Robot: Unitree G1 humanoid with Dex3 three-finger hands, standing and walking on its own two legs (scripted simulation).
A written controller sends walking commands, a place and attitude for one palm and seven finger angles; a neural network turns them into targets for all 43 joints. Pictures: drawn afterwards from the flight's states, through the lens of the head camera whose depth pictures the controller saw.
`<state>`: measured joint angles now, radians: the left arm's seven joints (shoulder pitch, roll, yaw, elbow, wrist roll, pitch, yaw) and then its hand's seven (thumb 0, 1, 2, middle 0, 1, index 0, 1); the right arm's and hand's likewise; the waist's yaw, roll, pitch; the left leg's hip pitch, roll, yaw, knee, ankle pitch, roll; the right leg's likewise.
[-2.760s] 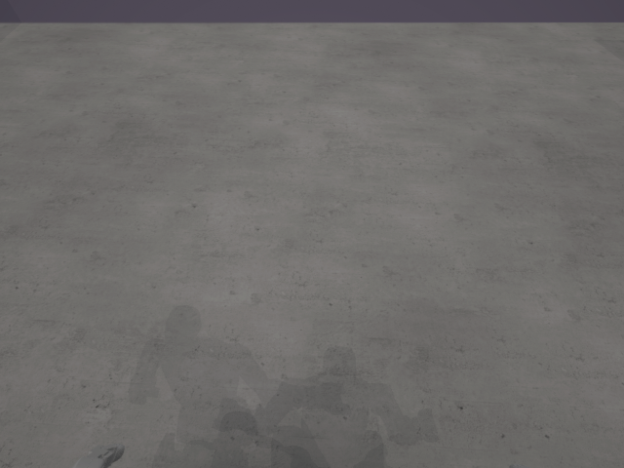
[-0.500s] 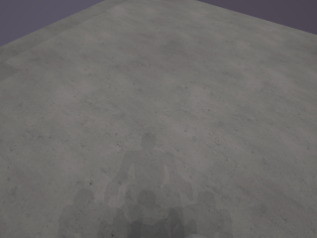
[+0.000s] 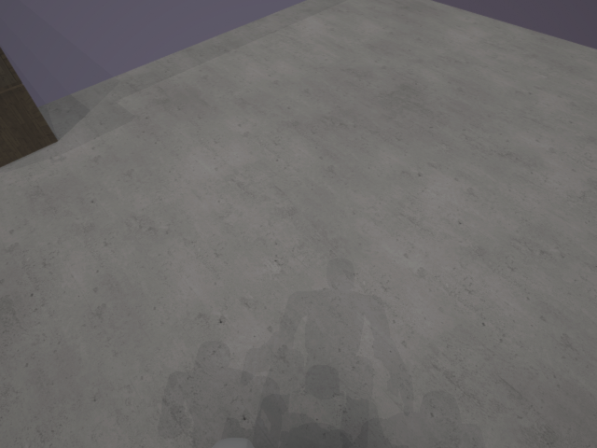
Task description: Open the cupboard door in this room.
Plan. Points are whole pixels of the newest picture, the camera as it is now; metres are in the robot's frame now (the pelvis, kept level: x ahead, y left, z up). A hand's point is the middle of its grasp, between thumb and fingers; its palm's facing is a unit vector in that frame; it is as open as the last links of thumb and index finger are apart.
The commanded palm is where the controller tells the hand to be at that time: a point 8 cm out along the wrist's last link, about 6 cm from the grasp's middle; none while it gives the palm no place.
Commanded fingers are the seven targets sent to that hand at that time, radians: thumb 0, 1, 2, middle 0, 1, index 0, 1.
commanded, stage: turn or walk to find it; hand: left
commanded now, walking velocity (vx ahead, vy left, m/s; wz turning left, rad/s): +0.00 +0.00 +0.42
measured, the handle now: out of the picture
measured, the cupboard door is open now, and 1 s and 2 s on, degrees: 0 0 0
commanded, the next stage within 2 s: stand and wait in 0.86 s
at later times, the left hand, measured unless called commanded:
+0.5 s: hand out of the picture +0.03 +0.25 -0.15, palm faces +0.21 -0.95 -0.25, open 7.4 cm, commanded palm none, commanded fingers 0.00 0.90 0.90 -0.20 -0.30 -0.20 -0.30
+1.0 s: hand out of the picture -0.12 +0.22 -0.19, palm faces +0.45 -0.87 -0.22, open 7.4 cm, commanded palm none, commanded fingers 0.00 0.90 0.90 -0.20 -0.30 -0.20 -0.30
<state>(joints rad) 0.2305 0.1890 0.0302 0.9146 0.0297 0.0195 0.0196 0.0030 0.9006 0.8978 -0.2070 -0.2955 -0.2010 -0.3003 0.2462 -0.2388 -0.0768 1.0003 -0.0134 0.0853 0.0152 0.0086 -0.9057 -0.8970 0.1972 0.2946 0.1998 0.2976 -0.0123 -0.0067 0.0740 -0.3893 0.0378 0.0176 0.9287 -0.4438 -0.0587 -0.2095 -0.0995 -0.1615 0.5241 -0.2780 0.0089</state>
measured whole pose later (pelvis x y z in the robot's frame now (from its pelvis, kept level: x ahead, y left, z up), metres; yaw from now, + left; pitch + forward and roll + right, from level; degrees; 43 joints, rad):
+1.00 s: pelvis -0.06 +0.03 -0.01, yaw +24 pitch -1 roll +0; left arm 0.27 0.23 0.05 0.97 0.02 0.03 0.02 0.00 0.90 0.90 -0.21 -0.30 -0.20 -0.30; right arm 0.18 -0.22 -0.05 0.99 -0.01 0.04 0.01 0.01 -0.91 -0.90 0.20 0.29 0.20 0.30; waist 0.02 -0.04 0.08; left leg -0.25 0.02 0.06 0.60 -0.32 0.00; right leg -0.27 -0.15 -0.20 0.64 -0.32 0.04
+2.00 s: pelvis -0.17 +0.05 +0.01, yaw +41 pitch -1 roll -1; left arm 0.18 0.25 0.07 0.97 0.02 0.06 0.01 0.00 0.91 0.90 -0.20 -0.29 -0.20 -0.30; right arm 0.21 -0.17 -0.04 0.97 -0.02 0.02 -0.01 0.01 -0.90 -0.90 0.20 0.30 0.20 0.30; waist -0.01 -0.02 0.06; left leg -0.26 -0.03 0.03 0.46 -0.19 0.07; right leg -0.43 -0.07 -0.04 1.00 -0.41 0.07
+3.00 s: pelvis -0.20 +0.01 +0.00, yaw +61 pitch -2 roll +2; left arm 0.23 0.19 0.02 1.03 0.02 0.02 0.02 0.00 0.91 0.90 -0.20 -0.29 -0.20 -0.30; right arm 0.15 -0.16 -0.03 1.02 -0.01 0.02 -0.01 0.00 -0.91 -0.90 0.20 0.30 0.21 0.30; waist 0.02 0.00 0.04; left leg -0.22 -0.03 0.05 0.51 -0.26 0.02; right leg -0.21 -0.07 -0.07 0.55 -0.30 0.04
